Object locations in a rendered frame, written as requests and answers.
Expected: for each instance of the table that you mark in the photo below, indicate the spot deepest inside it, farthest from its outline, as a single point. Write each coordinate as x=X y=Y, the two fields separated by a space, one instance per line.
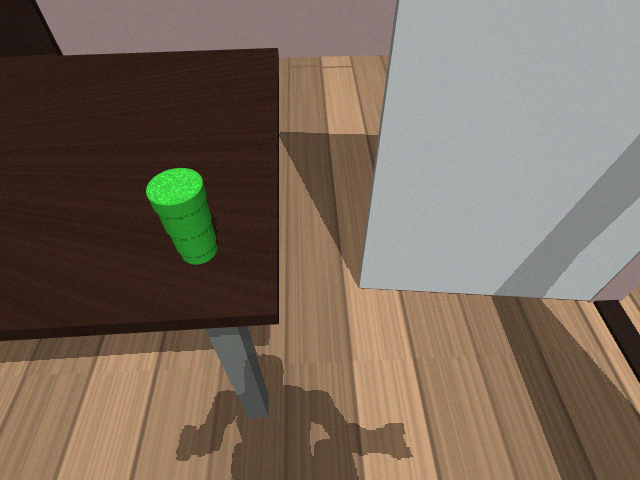
x=82 y=251

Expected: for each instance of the chair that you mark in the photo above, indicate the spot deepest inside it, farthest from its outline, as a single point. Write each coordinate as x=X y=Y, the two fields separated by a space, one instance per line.
x=24 y=31

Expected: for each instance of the cup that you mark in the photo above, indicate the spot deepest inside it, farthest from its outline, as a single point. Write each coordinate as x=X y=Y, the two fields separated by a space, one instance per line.
x=178 y=196

